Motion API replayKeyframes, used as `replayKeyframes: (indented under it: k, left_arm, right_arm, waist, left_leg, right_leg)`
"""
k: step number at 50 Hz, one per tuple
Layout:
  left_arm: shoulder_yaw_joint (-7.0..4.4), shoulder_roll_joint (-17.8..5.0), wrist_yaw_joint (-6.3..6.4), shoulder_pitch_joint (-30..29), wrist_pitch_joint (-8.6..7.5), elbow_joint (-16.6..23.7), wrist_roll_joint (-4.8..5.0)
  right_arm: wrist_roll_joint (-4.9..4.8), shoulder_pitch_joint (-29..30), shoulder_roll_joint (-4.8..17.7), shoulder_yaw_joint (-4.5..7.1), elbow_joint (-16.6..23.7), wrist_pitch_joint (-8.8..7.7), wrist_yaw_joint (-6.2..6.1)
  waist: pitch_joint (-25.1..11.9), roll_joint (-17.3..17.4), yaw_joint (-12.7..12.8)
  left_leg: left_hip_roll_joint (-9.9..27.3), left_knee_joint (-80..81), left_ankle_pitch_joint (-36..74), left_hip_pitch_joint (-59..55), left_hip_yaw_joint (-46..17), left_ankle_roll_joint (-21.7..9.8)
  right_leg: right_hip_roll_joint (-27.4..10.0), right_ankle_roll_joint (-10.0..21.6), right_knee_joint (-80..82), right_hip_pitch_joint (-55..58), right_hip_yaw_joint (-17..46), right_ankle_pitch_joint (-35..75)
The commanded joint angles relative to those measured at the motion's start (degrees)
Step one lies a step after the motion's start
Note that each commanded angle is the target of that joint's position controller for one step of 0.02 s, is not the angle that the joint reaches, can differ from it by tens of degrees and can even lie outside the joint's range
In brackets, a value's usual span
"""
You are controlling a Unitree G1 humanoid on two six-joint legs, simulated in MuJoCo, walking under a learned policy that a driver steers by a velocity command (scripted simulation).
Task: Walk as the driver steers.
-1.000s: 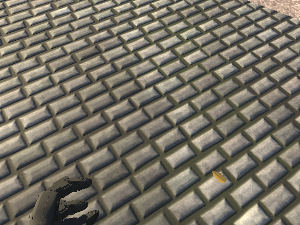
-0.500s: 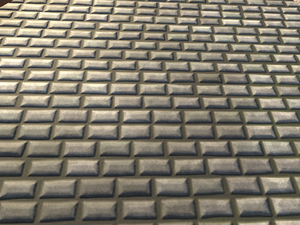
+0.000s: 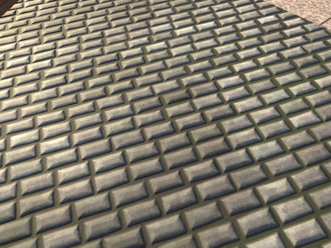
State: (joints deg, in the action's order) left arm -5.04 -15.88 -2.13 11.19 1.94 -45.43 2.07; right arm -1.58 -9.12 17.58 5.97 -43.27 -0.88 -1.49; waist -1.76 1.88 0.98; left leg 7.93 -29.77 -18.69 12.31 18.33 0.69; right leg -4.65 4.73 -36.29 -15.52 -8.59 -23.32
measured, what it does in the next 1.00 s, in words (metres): walks ahead, turning right: right foot, then left foot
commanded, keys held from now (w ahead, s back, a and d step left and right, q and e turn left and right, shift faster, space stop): w+e+shift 0.30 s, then w+shift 0.40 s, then w+q+shift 0.30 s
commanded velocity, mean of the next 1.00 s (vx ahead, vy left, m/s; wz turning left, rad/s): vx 0.89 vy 0.00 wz -0.34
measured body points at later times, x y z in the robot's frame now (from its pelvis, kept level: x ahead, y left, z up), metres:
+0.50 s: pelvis +0.31 -0.07 -0.02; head +0.33 -0.08 +0.43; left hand +0.46 +0.18 -0.14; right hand +0.34 -0.39 -0.11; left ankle +0.41 +0.01 -0.73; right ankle +0.08 -0.11 -0.63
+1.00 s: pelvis +0.69 -0.31 +0.00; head +0.71 -0.33 +0.45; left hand +0.88 -0.09 -0.11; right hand +0.64 -0.59 -0.13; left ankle +0.65 -0.13 -0.62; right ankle +0.68 -0.40 -0.73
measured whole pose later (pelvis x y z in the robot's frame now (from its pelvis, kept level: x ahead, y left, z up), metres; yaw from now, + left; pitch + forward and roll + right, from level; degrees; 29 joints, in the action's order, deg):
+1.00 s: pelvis +0.69 -0.31 +0.00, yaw -19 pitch +1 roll +0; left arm -1.8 -16.1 -0.9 13.7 -4.6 -45.8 -2.8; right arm 0.4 -18.7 17.4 2.9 -48.8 -3.1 1.9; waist 1.7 1.9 -1.3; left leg 3.8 -72.9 -13.8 26.2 -1.8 -5.1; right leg -0.8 2.3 -29.9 -17.2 -7.3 -13.7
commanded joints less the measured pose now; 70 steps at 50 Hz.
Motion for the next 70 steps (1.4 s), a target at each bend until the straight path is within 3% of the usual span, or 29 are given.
replayKeyframes:
  k: [1, 2, 3, 5, 12, 16, 18, 20, 21, 22, 23, 25, 28, 32, 37, 39, 41, 42, 43, 44, 46, 51, 57, 62, 65, 66, 67, 68, 70]
  left_arm:
    - [-4.13, -10.0, 1.06, 23.4, -1.25, -6.2, -0.43]
    - [-3.57, -14.7, 0.27, 20.0, -4.27, -1.9, -0.94]
    - [-3.13, -13.6, 0.78, 15.2, -2.71, 0.2, -4.84]
    - [-2.1, -10.5, 1.33, 11.0, -2.84, 1.9, -4.08]
    - [-1.73, -9.8, 1.22, 15.5, -5.84, 0.1, -2.5]
    - [-2.14, -11.2, 1.95, 15.1, -6.39, 0.0, -2.03]
    - [-2.15, -12.5, 1.8, 12.8, -6.91, -0.2, -2.12]
    - [-2.0, -12.4, 1.57, 10.2, -7.19, -0.6, -3.33]
    - [-0.04, -4.3, 1.44, 11.8, -7.73, 1.8, -2.36]
    - [1.39, -0.9, 0.61, 13.8, -8.23, 3.7, -1.22]
    - [1.37, -3.1, 0.82, 11.3, -7.48, 3.2, -2.09]
    - [1.4, -5.2, -0.05, 5.7, -6.7, 3.2, -3.96]
    - [2.62, -2.9, -1.34, 2.2, -5.31, 5.9, -4.88]
    - [3.6, -4.2, -1.94, -7.6, -4.78, 10.4, -4.83]
    - [5.29, -2.6, -3.47, -16.5, -5.47, 13.1, -4.13]
    - [4.59, -4.6, -2.3, -15.8, -5.78, 12.7, -4.74]
    - [2.67, -8.3, -0.4, -0.8, -6.04, 8.6, -5.05]
    - [1.21, -11.2, 0.76, 10.8, -6.13, 5.1, -5.59]
    - [-0.45, -17.2, 2.03, 17.2, -6.5, 4.0, -7.36]
    - [-0.89, -18.9, 1.72, 16.6, -6.26, 4.8, -6.77]
    - [0.68, -9.8, 1.43, 7.0, -6.65, 4.3, -5.48]
    - [1.99, -3.6, 1.25, 6.1, -8.87, -0.1, -3.15]
    - [2.16, -3.6, 1.71, 9.5, -10.03, -3.1, -3.43]
    - [0.98, -10.8, 4.13, 11.6, -8.35, -3.0, -3.48]
    - [-0.38, -14.1, 4.31, 4.4, -5.26, 0.0, -4.68]
    - [0.63, -9.0, 2.74, 2.2, -5.56, 1.2, -4.43]
    - [2.44, -3.2, 2.33, 8.1, -6.94, 7.0, -4.43]
    - [3.05, -5.3, 2.43, 4.2, -8.81, 9.8, -4.18]
    - [2.96, -7.3, 2.36, -0.5, -9.75, 9.3, -4.6]
  right_arm:
    - [0.42, 14.5, -0.1, -0.27, 7.1, -2.01, 1.26]
    - [0.16, 16.9, -3.2, -1.46, 11.8, -3.9, 1.67]
    - [7.58, 17.8, -0.7, -2.36, 11.9, -3.22, 3.17]
    - [6.07, 13.5, 4.4, -1.24, 9.3, -3.69, 4.55]
    - [3.76, 16.7, 2.4, -3.14, 10.2, -1.18, 5.16]
    - [3.08, 19.1, 3.4, -3.49, 12.8, -1.84, 4.96]
    - [3.14, 8.9, 5.4, -2.46, 10.0, -2.21, 3.7]
    - [3.3, -15.4, 9.4, -0.28, 3.6, -2.36, 1.23]
    - [5.61, -24.1, 15.5, 1.16, 2.2, -3.04, 0.46]
    - [5.44, -19.8, 16.3, 1.02, 1.6, -3.3, 1.59]
    - [5.05, -9.1, 11.0, 0.18, 3.3, -3.12, 2.11]
    - [4.59, -7.3, 4.8, -1.0, 2.2, -3.45, 2.19]
    - [3.97, -10.2, 2.2, -2.34, -2.1, -4.89, 2.09]
    - [3.0, -12.4, 5.2, -1.89, -3.7, -6.45, 2.2]
    - [1.47, -16.4, 7.8, -1.87, -5.6, -7.07, 2.93]
    - [1.65, -17.9, 10.4, -1.4, -6.8, -6.57, 2.59]
    - [2.41, -18.1, 13.5, -0.83, -7.5, -5.36, 1.73]
    - [2.41, -16.7, 12.7, -1.06, -7.0, -5.12, 1.63]
    - [2.08, -19.7, 3.4, -3.0, -4.7, -5.26, 2.16]
    - [-0.26, -22.4, 0.9, -3.51, -2.3, -5.37, 2.4]
    - [0.82, -12.7, 4.5, -2.58, -1.9, -4.52, 2.36]
    - [2.6, -9.0, -0.1, -2.96, -1.5, -0.24, 4.64]
    - [2.33, 4.9, 0.1, -4.16, 3.9, 0.26, 6.42]
    - [2.34, 4.2, 3.1, -4.21, 4.1, -0.05, 6.51]
    - [2.18, -25.6, 10.1, -0.33, -4.5, 0.0, 4.08]
    - [0.98, -22.3, 12.4, 1.24, -4.8, 0.48, 2.7]
    - [3.02, -15.5, 18.6, 1.94, -2.2, 1.19, 2.83]
    - [3.02, -15.5, 18.7, 2.68, 0.0, 1.31, 2.4]
    - [2.66, -12.8, 11.3, 1.1, -1.7, 0.35, 1.63]
  waist:
    - [2.5, -16.4, 11.7]
    - [4.1, -21.4, 7.3]
    - [4.2, -12.9, 8.1]
    - [6.2, -4.4, 3.7]
    - [7.9, -6.0, 3.7]
    - [7.4, -9.7, 3.5]
    - [2.5, -10.1, -1.1]
    - [-10.0, -6.8, -13.4]
    - [-17.7, 8.5, -14.0]
    - [-17.7, 21.6, -8.0]
    - [-6.4, 12.4, -4.1]
    - [-0.3, -0.5, -3.4]
    - [4.4, 3.8, -0.8]
    - [9.4, 1.4, -0.3]
    - [10.7, 0.4, -1.9]
    - [7.6, 0.4, -1.0]
    - [-3.0, 3.1, 6.4]
    - [-9.1, 2.6, 12.1]
    - [-17.8, -10.6, 10.1]
    - [-26.0, -19.5, 6.8]
    - [-6.3, -6.6, 3.9]
    - [3.6, -6.2, -1.9]
    - [9.2, -3.9, -1.9]
    - [5.1, -6.5, -6.0]
    - [-7.7, -6.4, -19.7]
    - [-2.4, 5.7, -15.9]
    - [-6.0, 13.6, -4.8]
    - [-12.2, 6.1, -8.1]
    - [2.2, -8.7, -3.2]
  left_leg:
    - [1.2, -28.0, -12.8, 27.5, -3.0, -1.3]
    - [-9.8, -43.2, -16.9, 49.8, -13.3, 0.8]
    - [-5.4, -45.3, -11.5, 55.2, -18.8, 1.2]
    - [-2.1, -40.1, 0.3, 48.1, -19.5, 1.6]
    - [-6.2, -17.7, 11.5, 33.0, -16.4, 3.5]
    - [-7.2, -5.9, 13.8, 21.7, -16.3, 1.2]
    - [-10.3, -4.3, 11.7, 6.3, -14.4, -1.3]
    - [-8.6, -6.1, 4.9, -21.2, -15.0, -3.5]
    - [5.7, 0.8, -26.5, -33.4, -38.3, -6.3]
    - [13.1, 19.3, -41.0, -30.0, -70.7, -8.7]
    - [13.4, 18.9, -39.2, -21.3, -68.9, -10.6]
    - [9.3, 17.0, -22.5, -9.1, -51.9, -11.3]
    - [5.7, 20.3, -13.8, -1.0, -41.1, -10.8]
    - [5.6, 27.0, -4.1, -1.0, -31.3, -11.8]
    - [3.3, 32.6, 23.0, 0.7, -20.0, -10.0]
    - [4.0, 24.5, 47.2, -9.3, -19.0, -9.3]
    - [3.9, 3.1, 62.4, -10.9, -18.6, -7.9]
    - [0.9, -13.6, 51.5, -0.9, -18.0, -7.1]
    - [-5.3, -37.2, 14.8, 14.9, -18.0, -6.9]
    - [-10.0, -50.9, -6.8, 24.3, -23.4, -7.2]
    - [-4.1, -49.7, 4.7, 30.3, -23.2, -7.5]
    - [0.9, -44.2, 8.0, 28.1, -22.0, -5.3]
    - [-2.5, -27.3, 22.4, 30.3, -13.1, -7.0]
    - [-11.0, -12.7, 20.6, 15.2, -4.9, -11.4]
    - [-14.1, -9.5, 7.7, -16.5, -11.9, -16.1]
    - [-10.1, -5.0, 4.7, -20.6, -21.4, -18.1]
    - [1.4, -1.3, 12.3, -32.7, -51.0, -28.5]
    - [6.8, 12.6, -5.5, -35.8, -66.9, -32.1]
    - [4.1, 18.6, -6.8, -16.7, -59.8, -24.7]
  right_leg:
    - [-5.0, 9.7, 12.6, 24.6, 16.4, -6.2]
    - [-13.8, 18.8, 21.6, 29.5, 49.5, -11.3]
    - [-17.3, 16.8, 28.5, 27.2, 50.7, -15.4]
    - [-12.2, 13.4, 27.2, 21.1, 38.6, -10.5]
    - [-2.3, 10.4, 29.0, 14.1, 26.7, 12.3]
    - [-4.7, 8.5, 28.2, 13.5, 27.9, 26.1]
    - [-4.5, 5.9, 20.6, 12.9, 25.2, 48.9]
    - [0.4, 3.6, -9.4, 2.9, 21.0, 53.5]
    - [7.9, 2.1, -33.4, -12.2, 17.7, 24.7]
    - [12.5, 2.9, -42.2, -21.2, 20.4, -1.7]
    - [7.9, 3.3, -46.3, -26.1, 18.9, 3.1]
    - [3.3, 2.7, -40.2, -23.2, 16.4, 8.2]
    - [1.6, 0.9, -33.2, -22.7, 18.3, 7.3]
    - [0.8, -1.2, -22.1, -30.4, 16.8, 16.2]
    - [1.1, 0.3, -2.2, -12.2, 5.5, 28.1]
    - [4.0, 0.9, 1.4, -9.9, 4.3, 22.3]
    - [8.1, 1.5, 3.0, 8.0, 4.5, 14.1]
    - [4.3, 1.5, 2.5, 23.9, 7.6, 12.5]
    - [-12.2, 2.2, 5.5, 38.6, 27.3, -11.6]
    - [-22.2, 3.8, 19.2, 40.3, 54.1, -26.3]
    - [-17.1, 2.3, 21.1, 23.1, 38.8, -14.1]
    - [-10.9, -0.8, 27.4, 8.1, 14.6, 8.0]
    - [-5.1, -3.8, 30.4, 10.2, -5.1, 36.0]
    - [-7.7, -5.6, 19.0, 20.9, -9.3, 82.1]
    - [-9.1, -3.2, -23.3, 10.4, -5.6, 78.9]
    - [2.3, -4.1, -45.7, -5.1, -5.0, 23.2]
    - [8.5, -7.2, -63.0, -28.8, 3.4, -6.3]
    - [6.8, -6.4, -62.3, -36.1, 13.9, -3.5]
    - [0.9, -5.7, -48.2, -32.6, 14.6, 2.7]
